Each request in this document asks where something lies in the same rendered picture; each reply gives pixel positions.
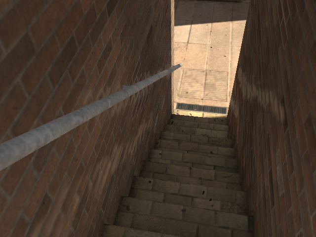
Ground stairs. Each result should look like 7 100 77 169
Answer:
101 110 254 237

